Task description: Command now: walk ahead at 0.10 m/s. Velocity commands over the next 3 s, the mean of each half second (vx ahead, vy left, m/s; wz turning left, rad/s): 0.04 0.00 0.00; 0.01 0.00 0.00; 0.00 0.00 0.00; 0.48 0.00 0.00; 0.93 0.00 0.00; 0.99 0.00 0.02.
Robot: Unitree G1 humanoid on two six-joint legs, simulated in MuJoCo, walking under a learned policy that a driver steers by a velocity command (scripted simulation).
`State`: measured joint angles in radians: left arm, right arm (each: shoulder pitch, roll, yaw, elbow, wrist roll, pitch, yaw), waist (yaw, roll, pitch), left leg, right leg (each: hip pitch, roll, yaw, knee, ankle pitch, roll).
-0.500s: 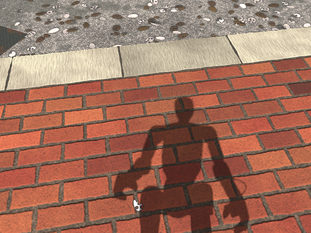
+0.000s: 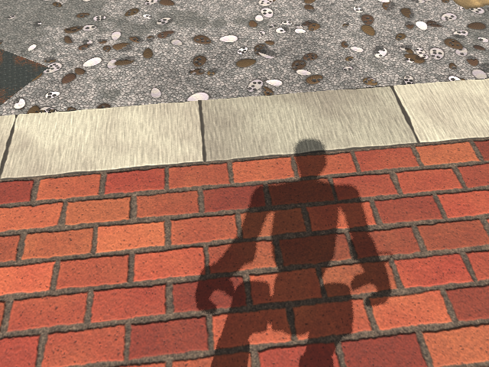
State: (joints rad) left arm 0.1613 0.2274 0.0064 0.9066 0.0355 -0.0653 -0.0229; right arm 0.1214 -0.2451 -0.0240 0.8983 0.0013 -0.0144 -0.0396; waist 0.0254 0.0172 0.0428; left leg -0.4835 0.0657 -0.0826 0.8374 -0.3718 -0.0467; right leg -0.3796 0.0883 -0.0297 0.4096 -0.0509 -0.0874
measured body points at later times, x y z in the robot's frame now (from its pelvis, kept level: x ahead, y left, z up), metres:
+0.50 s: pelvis +0.08 +0.05 +0.00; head +0.09 +0.05 +0.45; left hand +0.15 +0.30 -0.14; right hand +0.13 -0.20 -0.14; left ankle +0.07 +0.16 -0.73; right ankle +0.10 -0.07 -0.73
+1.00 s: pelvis +0.09 +0.05 +0.00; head +0.10 +0.06 +0.45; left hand +0.14 +0.30 -0.15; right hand +0.12 -0.19 -0.15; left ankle +0.07 +0.16 -0.73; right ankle +0.10 -0.07 -0.73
